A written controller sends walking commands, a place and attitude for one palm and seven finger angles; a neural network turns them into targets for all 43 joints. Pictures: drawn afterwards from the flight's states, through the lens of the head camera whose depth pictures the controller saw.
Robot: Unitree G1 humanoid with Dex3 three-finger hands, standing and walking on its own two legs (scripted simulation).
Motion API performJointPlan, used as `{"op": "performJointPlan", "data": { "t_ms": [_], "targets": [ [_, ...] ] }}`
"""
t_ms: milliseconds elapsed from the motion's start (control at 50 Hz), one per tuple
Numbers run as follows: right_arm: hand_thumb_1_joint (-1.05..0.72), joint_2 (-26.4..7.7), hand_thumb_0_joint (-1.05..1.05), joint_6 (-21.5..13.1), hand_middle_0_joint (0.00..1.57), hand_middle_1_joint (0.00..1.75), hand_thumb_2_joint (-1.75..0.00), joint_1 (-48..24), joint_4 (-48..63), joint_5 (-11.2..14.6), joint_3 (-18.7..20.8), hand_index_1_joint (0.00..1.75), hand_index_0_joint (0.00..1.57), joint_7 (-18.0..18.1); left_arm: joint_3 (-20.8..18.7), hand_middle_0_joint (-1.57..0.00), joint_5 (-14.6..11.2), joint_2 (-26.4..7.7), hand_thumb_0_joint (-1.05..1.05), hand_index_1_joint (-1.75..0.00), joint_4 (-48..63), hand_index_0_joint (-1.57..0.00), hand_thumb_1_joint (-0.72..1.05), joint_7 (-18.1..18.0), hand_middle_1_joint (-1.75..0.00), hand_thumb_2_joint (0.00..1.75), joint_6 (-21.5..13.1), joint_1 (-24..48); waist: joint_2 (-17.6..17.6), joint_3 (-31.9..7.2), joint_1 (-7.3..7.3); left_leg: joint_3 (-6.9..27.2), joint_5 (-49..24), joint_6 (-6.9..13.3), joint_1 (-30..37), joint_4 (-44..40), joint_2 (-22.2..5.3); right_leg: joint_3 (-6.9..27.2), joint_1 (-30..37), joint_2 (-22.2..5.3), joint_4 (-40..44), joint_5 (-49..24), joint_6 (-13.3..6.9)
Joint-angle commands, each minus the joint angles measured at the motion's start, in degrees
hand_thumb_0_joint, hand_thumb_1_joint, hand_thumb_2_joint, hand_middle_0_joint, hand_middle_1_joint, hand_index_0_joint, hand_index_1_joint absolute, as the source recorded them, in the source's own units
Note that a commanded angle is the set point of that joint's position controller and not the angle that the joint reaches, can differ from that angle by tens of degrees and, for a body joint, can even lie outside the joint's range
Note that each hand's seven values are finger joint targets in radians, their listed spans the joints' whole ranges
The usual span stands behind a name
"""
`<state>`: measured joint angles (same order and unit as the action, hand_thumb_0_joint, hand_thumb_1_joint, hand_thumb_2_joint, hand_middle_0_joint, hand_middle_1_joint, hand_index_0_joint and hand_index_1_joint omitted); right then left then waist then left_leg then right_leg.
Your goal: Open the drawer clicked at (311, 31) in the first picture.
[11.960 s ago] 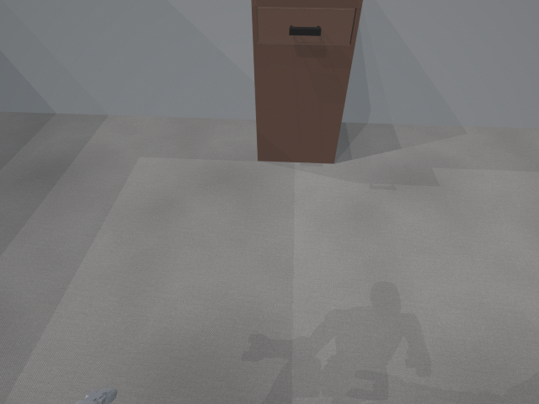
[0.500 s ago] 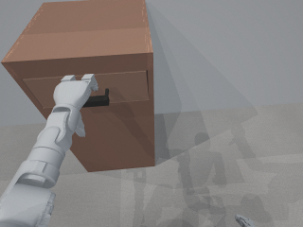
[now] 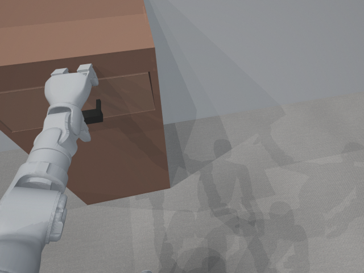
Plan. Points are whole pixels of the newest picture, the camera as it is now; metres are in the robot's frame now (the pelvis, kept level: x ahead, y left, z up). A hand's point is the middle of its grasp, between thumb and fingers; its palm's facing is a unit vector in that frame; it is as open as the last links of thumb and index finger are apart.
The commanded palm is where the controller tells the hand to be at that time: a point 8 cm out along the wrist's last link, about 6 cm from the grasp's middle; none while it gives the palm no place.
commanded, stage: move the hooked fingers above the handle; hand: left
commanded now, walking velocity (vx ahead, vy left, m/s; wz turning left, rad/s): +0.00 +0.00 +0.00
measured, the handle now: (76, 112) +0.52 +0.26 +0.01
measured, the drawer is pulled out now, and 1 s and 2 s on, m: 0.00 0.00 0.00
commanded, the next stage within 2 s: none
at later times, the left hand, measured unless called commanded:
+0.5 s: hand (69, 111) +0.48 +0.24 +0.08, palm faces +0.06 -0.05 -1.00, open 13.8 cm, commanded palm +0.45 +0.25 +0.13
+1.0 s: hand (65, 113) +0.47 +0.25 +0.07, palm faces +0.01 -0.04 -1.00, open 13.8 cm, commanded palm +0.45 +0.26 +0.13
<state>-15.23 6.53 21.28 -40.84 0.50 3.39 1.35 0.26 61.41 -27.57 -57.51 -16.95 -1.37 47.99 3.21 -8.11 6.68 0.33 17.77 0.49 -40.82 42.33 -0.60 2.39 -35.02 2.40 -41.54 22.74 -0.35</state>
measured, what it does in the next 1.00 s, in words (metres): stands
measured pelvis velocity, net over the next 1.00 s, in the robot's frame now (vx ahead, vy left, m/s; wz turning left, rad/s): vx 0.00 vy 0.00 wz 0.00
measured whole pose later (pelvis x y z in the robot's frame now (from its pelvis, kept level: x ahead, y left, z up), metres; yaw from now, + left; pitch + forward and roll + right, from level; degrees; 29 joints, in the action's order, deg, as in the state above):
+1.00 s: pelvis +0.00 +0.00 +0.00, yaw +0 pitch +15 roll -1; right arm -14.6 6.2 21.2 -40.5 0.8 3.4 1.8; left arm -0.5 61.1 -29.7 -55.8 -14.6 -2.8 44.0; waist 2.8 -7.7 5.9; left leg 0.5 17.8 0.8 -38.9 41.7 -0.5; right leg 2.2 -32.6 2.2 -40.0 22.4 -0.1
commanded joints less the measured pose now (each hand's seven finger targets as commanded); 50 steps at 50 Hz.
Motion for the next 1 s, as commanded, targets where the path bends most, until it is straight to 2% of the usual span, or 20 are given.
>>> {"op": "performJointPlan", "data": {
  "t_ms": [0, 60, 80, 120, 180, 240, 280, 320, 380, 440, 500, 540, 580, 640, 680, 760, 820, 860, 900, 980],
  "targets": [
    [-0.9, -8.38, 0.0, -0.32, 0.2, 0.3, -0.9, 3.47, 5.15, 0.35, 2.44, 0.3, 0.2, 0.43, -7.37, -0.3, 0.3, -23.59, 0.0, -1.2, 3.85, -0.3, -0.5, -1.8, -1.2, 0.3, 8.53, 20.2, -2.94, -23.33, -3.73, -3.95, -19.1, 2.0, 13.81, -3.29, 2.12, -2.52, 14.02, 0.7, 5.63, -25.68, -0.63],
    [-0.9, -8.79, 0.0, -0.04, 0.2, 0.3, -0.9, 2.59, 5.61, 0.98, 2.12, 0.3, 0.2, 1.16, -7.02, -0.3, -0.83, -24.17, 0.0, -1.2, 3.03, -0.3, -0.5, 0.37, -1.2, 0.3, 8.78, 19.52, -6.99, -19.5, -2.95, -4.0, -15.57, 2.43, 11.91, -4.76, 2.09, -1.96, 15.33, 0.24, 7.42, -24.94, 0.0],
    [-0.9, -8.81, 0.0, -0.28, 0.2, 0.3, -0.9, 2.51, 5.85, 1.13, 2.2, 0.3, 0.2, 1.42, -6.3, -0.3, -1.08, -23.6, 0.0, -1.2, 4.02, -0.3, -0.5, 1.48, -1.2, 0.3, 7.96, 19.22, -6.75, -19.55, -2.85, -4.01, -15.27, 2.61, 12.57, -4.99, 2.15, -1.74, 15.59, 0.19, 7.86, -25.05, 0.06],
    [-0.9, -8.89, 0.0, -0.77, 0.2, 0.3, -0.9, 2.66, 5.98, 1.08, 2.49, 0.3, 0.2, 2.06, -3.68, -0.3, -1.51, -20.84, 0.0, -1.2, 7.3, -0.3, -0.5, 3.81, -1.2, 0.3, 5.01, 21.37, -6.43, -19.28, -1.06, -3.78, -15.89, 2.96, 14.99, -4.95, 1.82, -1.49, 14.93, 0.02, 8.56, -25.88, 0.08],
    [-0.9, -8.48, 0.0, -1.54, 0.2, 0.3, -0.9, 3.3, 5.79, 0.79, 3.13, 0.3, 0.2, 2.7, -0.63, -0.3, -1.55, -17.1, 0.0, -1.2, 13.5, -0.3, -0.5, 6.13, -1.2, 0.3, -0.33, 21.09, -1.5, -19.61, -0.41, -2.77, -17.49, 2.96, 20.4, -4.53, 1.68, -1.56, 10.97, 0.64, 8.56, -23.74, -0.45],
    [-0.9, -7.69, 0.0, -2.34, 0.2, 0.3, -0.9, 3.71, 4.96, 0.57, 3.65, 0.3, 0.2, 2.66, 4.58, -0.3, -2.59, -10.04, 0.0, -1.2, 17.22, -0.3, -0.5, 6.19, -1.2, 0.3, -4.09, 23.89, 1.25, -15.53, 1.87, -1.49, -16.0, 2.85, 24.51, -4.07, 1.18, -2.33, 3.53, 1.13, 9.39, -16.98, -0.74],
    [-0.9, -7.78, 0.0, -2.66, 0.2, 0.3, -0.9, 4.05, 4.19, 0.36, 3.76, 0.3, 0.2, 2.39, 4.02, -0.3, -3.15, -10.07, 0.0, -1.2, 19.3, -0.3, -0.5, 4.73, -1.2, 0.3, -5.16, 26.54, 3.4, -15.84, 1.89, -0.2, -15.82, 2.43, 26.85, -3.88, 0.97, -3.06, 0.04, 1.34, 8.71, -13.86, -1.22],
    [-0.9, -8.1, 0.0, -2.55, 0.2, 0.3, -0.9, 4.49, 3.58, 0.22, 3.6, 0.3, 0.2, 1.97, 0.97, -0.3, -3.31, -12.98, 0.0, -1.2, 18.15, -0.3, -0.5, 2.74, -1.2, 0.3, -4.97, 26.98, 2.83, -16.71, 1.26, 0.26, -16.59, 2.23, 26.05, -3.42, 1.2, -3.53, 0.17, 1.52, 7.97, -13.82, -1.6],
    [-0.9, -8.1, 0.0, -2.49, 0.2, 0.3, -0.9, 3.84, 3.42, 0.11, 3.13, 0.3, 0.2, 1.02, -1.88, -0.3, -1.74, -15.26, 0.0, -1.2, 14.18, -0.3, -0.5, -1.19, -1.2, 0.3, -2.24, 27.67, 3.0, -17.51, 0.15, 0.6, -16.15, 1.8, 23.8, -3.23, 1.41, -4.32, -0.63, 1.6, 6.33, -12.95, -1.86],
    [-0.9, -8.63, 0.0, -2.17, 0.2, 0.3, -0.9, 3.14, 3.82, -0.2, 2.59, 0.3, 0.2, 0.53, -5.62, -0.3, 0.5, -21.1, 0.0, -1.2, 11.0, -0.3, -0.5, -3.96, -1.2, 0.3, 2.08, 29.8, 3.63, -20.76, -1.04, -0.12, -17.09, 1.5, 21.77, -2.99, 1.39, -4.42, 1.22, 1.56, 5.03, -13.95, -1.82],
    [-0.9, -8.41, 0.0, -1.81, 0.2, 0.3, -0.9, 2.76, 4.53, -0.26, 2.47, 0.3, 0.2, 0.15, -4.38, -0.3, 1.24, -19.85, 0.0, -1.2, 7.98, -0.3, -0.5, -3.87, -1.2, 0.3, 6.35, 29.05, 4.61, -23.78, -1.69, -0.96, -19.57, 1.23, 22.14, -2.56, 1.28, -4.53, 3.22, 1.61, 4.47, -16.69, -1.76],
    [-0.9, -8.55, 0.0, -1.52, 0.2, 0.3, -0.9, 3.37, 5.0, -0.13, 2.72, 0.3, 0.2, 0.08, -3.09, -0.3, 0.61, -18.29, 0.0, -1.2, 6.53, -0.3, -0.5, -1.71, -1.2, 0.3, 7.83, 27.07, 3.11, -26.27, -1.54, -1.51, -22.18, 1.45, 23.61, -2.14, 1.08, -4.18, 5.45, 1.63, 4.74, -19.97, -1.46],
    [-0.9, -8.62, 0.0, -1.04, 0.2, 0.3, -0.9, 3.75, 5.42, 0.1, 2.84, 0.3, 0.2, 0.32, -2.67, -0.3, -0.49, -17.44, 0.0, -1.2, 5.91, -0.3, -0.5, 0.61, -1.2, 0.3, 8.22, 24.82, -0.02, -25.02, -1.49, -1.76, -22.74, 1.73, 22.89, -2.43, 1.03, -4.03, 7.21, 1.58, 5.51, -21.6, -1.11],
    [-0.9, -8.78, 0.0, -0.52, 0.2, 0.3, -0.9, 3.4, 5.33, 0.46, 2.43, 0.3, 0.2, 1.03, -0.93, -0.3, -1.14, -15.97, 0.0, -1.2, 4.46, -0.3, -0.5, 3.1, -1.2, 0.3, 7.63, 24.42, -4.24, -19.5, -0.4, -1.91, -19.52, 2.29, 20.04, -3.73, 0.93, -3.71, 7.32, 1.28, 6.93, -20.92, -0.71],
    [-0.9, -8.75, 0.0, -0.81, 0.2, 0.3, -0.9, 3.39, 5.54, 0.44, 2.44, 0.3, 0.2, 1.43, 0.03, -0.3, -1.65, -14.7, 0.0, -1.2, 5.96, -0.3, -0.5, 4.47, -1.2, 0.3, 5.99, 23.96, -4.58, -17.43, -0.27, -1.74, -17.62, 2.49, 19.86, -4.26, 0.98, -3.53, 6.76, 1.16, 7.74, -19.44, -0.76],
    [-0.9, -8.16, 0.0, -1.22, 0.2, 0.3, -0.9, 3.78, 5.93, 0.09, 2.86, 0.3, 0.2, 1.86, -1.09, -0.3, -1.48, -15.47, 0.0, -1.2, 13.41, -0.3, -0.5, 5.2, -1.2, 0.3, 0.01, 23.34, 0.25, -20.58, -1.21, -1.35, -20.65, 2.43, 23.33, -3.72, 0.99, -3.02, 7.05, 1.28, 7.07, -20.78, -1.22],
    [-0.9, -8.01, 0.0, -1.38, 0.2, 0.3, -0.9, 4.15, 5.32, 0.05, 3.0, 0.3, 0.2, 1.77, -2.86, -0.3, -1.25, -16.45, 0.0, -1.2, 13.25, -0.3, -0.5, 3.54, -1.2, 0.3, -2.03, 21.77, -0.91, -18.34, -1.15, -0.89, -19.97, 2.38, 22.12, -3.51, 0.92, -3.34, 5.88, 1.49, 7.09, -18.81, -1.47],
    [-0.9, -8.21, 0.0, -1.5, 0.2, 0.3, -0.9, 4.12, 4.89, 0.27, 2.98, 0.3, 0.2, 1.64, -5.35, -0.3, -0.99, -19.46, 0.0, -1.2, 12.87, -0.3, -0.5, 1.57, -1.2, 0.3, -2.11, 22.36, -0.47, -17.22, -1.54, -1.13, -17.7, 2.36, 20.16, -3.74, 1.06, -3.19, 5.57, 1.44, 6.88, -17.8, -1.41],
    [-0.9, -8.17, 0.0, -1.59, 0.2, 0.3, -0.9, 3.95, 4.82, 0.26, 2.92, 0.3, 0.2, 1.43, -6.89, -0.3, -0.46, -21.68, 0.0, -1.2, 13.9, -0.3, -0.5, -0.39, -1.2, 0.3, -1.46, 23.7, 1.72, -19.35, -2.1, -1.15, -18.55, 2.12, 20.0, -3.48, 1.3, -3.22, 6.15, 1.42, 6.08, -18.17, -1.63],
    [-0.9, -8.17, 0.0, -1.9, 0.2, 0.3, -0.9, 3.8, 4.26, 0.0, 3.3, 0.3, 0.2, 0.73, -5.57, -0.3, -0.08, -19.77, 0.0, -1.2, 13.88, -0.3, -0.5, -2.41, -1.2, 0.3, 1.02, 24.02, 4.44, -23.26, -1.93, -1.46, -22.19, 1.81, 22.8, -2.62, 1.29, -3.63, 6.53, 1.61, 5.39, -20.99, -1.63]
  ]
}}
